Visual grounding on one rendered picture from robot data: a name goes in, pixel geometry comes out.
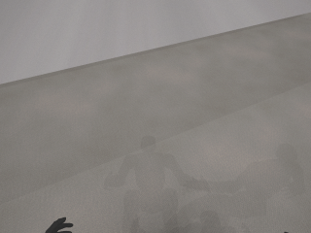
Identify left robot hand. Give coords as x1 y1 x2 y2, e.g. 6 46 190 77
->
45 217 74 233

